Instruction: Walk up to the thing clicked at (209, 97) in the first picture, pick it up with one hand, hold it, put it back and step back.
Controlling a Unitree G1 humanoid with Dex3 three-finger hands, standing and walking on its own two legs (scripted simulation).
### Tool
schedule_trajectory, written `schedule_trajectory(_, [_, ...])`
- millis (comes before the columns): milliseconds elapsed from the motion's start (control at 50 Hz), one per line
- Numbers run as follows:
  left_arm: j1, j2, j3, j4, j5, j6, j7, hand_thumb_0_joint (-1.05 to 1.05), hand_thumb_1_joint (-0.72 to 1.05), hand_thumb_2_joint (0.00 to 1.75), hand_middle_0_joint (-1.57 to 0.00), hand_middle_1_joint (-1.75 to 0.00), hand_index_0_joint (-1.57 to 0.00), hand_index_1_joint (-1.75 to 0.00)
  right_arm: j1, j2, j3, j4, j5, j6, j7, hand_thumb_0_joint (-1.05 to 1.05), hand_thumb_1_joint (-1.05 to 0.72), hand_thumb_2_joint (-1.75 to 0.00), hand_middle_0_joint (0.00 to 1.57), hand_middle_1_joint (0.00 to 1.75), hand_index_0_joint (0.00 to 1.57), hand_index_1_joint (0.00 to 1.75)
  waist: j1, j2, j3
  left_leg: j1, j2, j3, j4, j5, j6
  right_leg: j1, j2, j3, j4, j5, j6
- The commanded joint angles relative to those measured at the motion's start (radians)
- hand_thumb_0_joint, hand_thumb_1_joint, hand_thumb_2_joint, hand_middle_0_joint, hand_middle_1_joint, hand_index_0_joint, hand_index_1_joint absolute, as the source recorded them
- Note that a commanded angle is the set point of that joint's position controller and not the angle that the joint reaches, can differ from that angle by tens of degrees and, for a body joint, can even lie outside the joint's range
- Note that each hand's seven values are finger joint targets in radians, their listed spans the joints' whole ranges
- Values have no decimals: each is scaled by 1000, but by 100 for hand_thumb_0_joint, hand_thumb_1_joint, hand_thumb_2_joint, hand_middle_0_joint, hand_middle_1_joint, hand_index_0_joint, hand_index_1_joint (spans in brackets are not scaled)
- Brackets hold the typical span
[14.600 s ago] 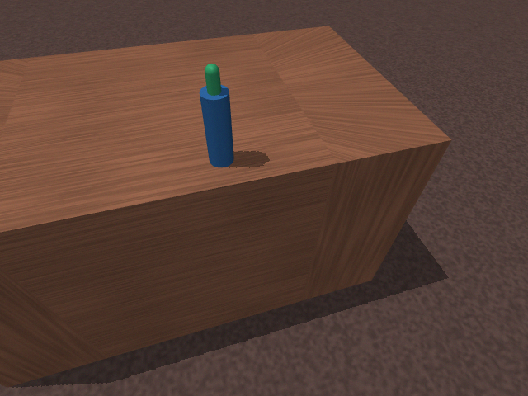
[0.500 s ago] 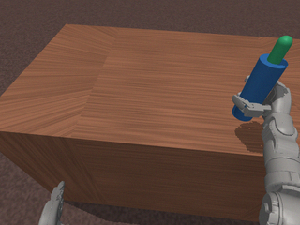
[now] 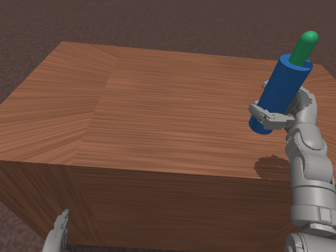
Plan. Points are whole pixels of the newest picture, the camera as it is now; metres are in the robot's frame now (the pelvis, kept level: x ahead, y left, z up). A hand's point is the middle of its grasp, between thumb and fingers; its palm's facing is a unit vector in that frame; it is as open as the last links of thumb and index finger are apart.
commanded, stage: lift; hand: right
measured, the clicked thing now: (281, 88) +0.39 -0.19 +0.25
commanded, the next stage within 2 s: hold in 0.74 s
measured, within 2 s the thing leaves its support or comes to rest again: neither
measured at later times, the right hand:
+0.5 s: hand (280, 98) +0.35 -0.18 +0.25, palm faces +0.16 +0.99 -0.02, open 8.5 cm
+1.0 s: hand (288, 94) +0.34 -0.18 +0.27, palm faces +0.16 +0.99 -0.01, open 8.5 cm
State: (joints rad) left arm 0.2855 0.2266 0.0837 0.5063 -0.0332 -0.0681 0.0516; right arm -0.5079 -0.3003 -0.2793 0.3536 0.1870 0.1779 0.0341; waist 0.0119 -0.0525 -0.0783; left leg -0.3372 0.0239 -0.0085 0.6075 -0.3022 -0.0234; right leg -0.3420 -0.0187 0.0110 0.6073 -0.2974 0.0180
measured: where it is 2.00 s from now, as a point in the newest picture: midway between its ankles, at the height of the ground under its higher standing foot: outside the picture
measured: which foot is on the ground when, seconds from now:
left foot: down 0.00-1.00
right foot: down 0.00-1.00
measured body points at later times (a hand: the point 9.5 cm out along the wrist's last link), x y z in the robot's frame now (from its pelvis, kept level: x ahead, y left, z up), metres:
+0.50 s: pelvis -0.01 +0.01 +0.00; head -0.04 +0.04 +0.45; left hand +0.16 +0.26 -0.07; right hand +0.34 -0.23 +0.26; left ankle +0.01 +0.13 -0.73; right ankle +0.01 -0.13 -0.73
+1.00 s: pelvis -0.01 +0.00 +0.01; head -0.05 +0.04 +0.45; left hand +0.17 +0.26 -0.07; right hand +0.32 -0.23 +0.28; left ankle +0.01 +0.13 -0.73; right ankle +0.01 -0.13 -0.73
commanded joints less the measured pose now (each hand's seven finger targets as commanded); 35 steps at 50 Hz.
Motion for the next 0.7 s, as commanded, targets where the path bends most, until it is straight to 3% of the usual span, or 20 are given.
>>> schedule_trajectory(0, [-81, 131, 44, -144, -10, -55, 12, 0, -54, 5, -4, -5, -4, -5, -403, -208, -64, -284, 14, 16, -9, 0, -36, -127, 132, 141, 134, 141, -5, 72, -210, 57, -26, 55, -100, 212, 9, 143, 21, -31, -89, 184, -32])
schedule_trajectory(80, [-118, 135, 50, -151, -11, -58, 5, 0, -54, 5, -4, -5, -4, -5, -425, -191, -51, -368, 17, 78, -12, 0, -34, -128, 132, 141, 134, 141, -11, 57, -214, 75, -22, 56, -107, 222, 11, 155, 23, -31, -98, 199, -31])
schedule_trajectory(100, [-124, 154, 68, -143, -10, -58, 6, 0, -55, 5, -4, -5, -4, -5, -435, -203, -59, -402, 18, 90, -15, 0, -35, -128, 132, 141, 135, 141, -12, 54, -220, 77, -22, 57, -104, 222, 12, 161, 23, -29, -98, 199, -30])
schedule_trajectory(140, [-117, 135, 47, -165, -10, -60, 3, 0, -54, 5, -4, -5, -4, -5, -438, -197, -59, -417, 15, 116, -16, 0, -35, -128, 132, 142, 135, 142, -6, 72, -243, 90, -20, 57, -107, 235, 10, 181, 25, -30, -94, 211, -32])
schedule_trajectory(160, [-142, 154, 64, -183, -12, -65, 6, 0, -55, 5, -4, -5, -4, -5, -426, -199, -68, -429, 16, 129, -19, 0, -35, -128, 133, 142, 135, 142, -11, 77, -242, 92, -23, 62, -111, 224, 10, 182, 23, -26, -101, 204, -31])
schedule_trajectory(180, [-131, 151, 58, -175, -12, -67, 5, 0, -55, 5, -4, -5, -4, -5, -439, -198, -60, -458, 19, 140, -20, 0, -33, -128, 133, 142, 135, 142, -6, 55, -218, 78, -24, 62, -116, 202, 12, 180, 23, -27, -109, 183, -30])
schedule_trajectory(200, [-116, 125, 33, -145, -12, -65, 1, 0, -55, 5, -4, -5, -4, -5, -437, -201, -67, -459, 21, 150, -23, 0, -34, -127, 132, 141, 135, 141, -22, 48, -197, 82, -23, 63, -118, 191, 14, 167, 24, -27, -111, 178, -28])
schedule_trajectory(220, [-116, 129, 45, -138, -11, -62, 0, 0, -55, 5, -4, -5, -4, -5, -420, -199, -64, -451, 16, 162, -21, 0, -33, -128, 132, 141, 134, 141, -19, 49, -201, 81, -21, 61, -121, 190, 14, 169, 27, -28, -112, 176, -28])
schedule_trajectory(240, [-139, 117, 30, -164, -13, -68, -2, 0, -54, 5, -4, -5, -4, -5, -417, -184, -57, -472, 22, 173, -20, 0, -34, -127, 132, 141, 134, 141, -19, 57, -189, 83, -19, 62, -131, 163, 10, 160, 29, -28, -117, 147, -31])
schedule_trajectory(280, [-121, 126, 47, -113, -12, -67, -4, 0, -55, 5, -4, -5, -4, -5, -398, -202, -73, -465, 20, 205, -23, 0, -31, -127, 131, 141, 134, 141, -18, 47, -182, 81, -15, 56, -137, 162, 9, 155, 33, -32, -118, 143, -32])
schedule_trajectory(320, [-138, 131, 39, -127, -14, -74, -10, 0, -55, 5, -4, -4, -4, -5, -408, -188, -62, -513, 26, 226, -18, 0, -32, -127, 130, 140, 133, 140, -23, 31, -181, 81, -17, 59, -134, 171, 12, 165, 31, -28, -122, 154, -30])
schedule_trajectory(340, [-128, 143, 59, -120, -13, -75, -8, 0, -55, 5, -4, -4, -3, -5, -406, -191, -67, -504, 26, 236, -16, 0, -31, -128, 131, 141, 134, 141, -9, 36, -204, 81, -18, 59, -133, 188, 12, 183, 29, -28, -120, 171, -30])
schedule_trajectory(380, [-140, 165, 74, -131, -14, -83, -8, 0, -55, 5, -4, -4, -3, -5, -415, -200, -77, -533, 30, 254, -19, 0, -35, -128, 133, 142, 135, 142, -12, 53, -203, 80, -24, 68, -135, 179, 14, 191, 25, -20, -126, 167, -30])
schedule_trajectory(440, [-153, 106, 17, -115, -15, -92, -13, 0, -55, 5, -4, -4, -3, -5, -403, -193, -76, -538, 35, 275, -21, 0, -35, -129, 134, 143, 136, 143, -31, 58, -167, 85, -19, 66, -149, 134, 11, 160, 32, -21, -134, 125, -33])
schedule_trajectory(560, [-158, 169, 73, -135, -13, -107, -4, 0, -56, 5, -4, -4, -3, -5, -432, -199, -81, -571, 36, 311, -26, 0, -38, -130, 134, 143, 136, 143, -14, 77, -197, 95, -15, 64, -146, 180, 9, 191, 35, -21, -128, 167, -34])
schedule_trajectory(640, [-158, 123, 28, -123, -14, -112, -7, 0, -56, 6, -4, -4, -3, -5, -424, -187, -79, -592, 37, 333, -28, 0, -36, -128, 132, 141, 134, 141, -24, 74, -191, 98, -14, 63, -152, 169, 9, 183, 38, -22, -129, 162, -35])
schedule_trajectory(680, [-164, 131, 37, -117, -15, -112, -9, 0, -56, 6, -4, -4, -3, -5, -405, -191, -84, -560, 35, 351, -28, 0, -34, -130, 132, 143, 135, 143, -26, 67, -181, 101, -14, 65, -155, 168, 10, 181, 38, -21, -135, 161, -34])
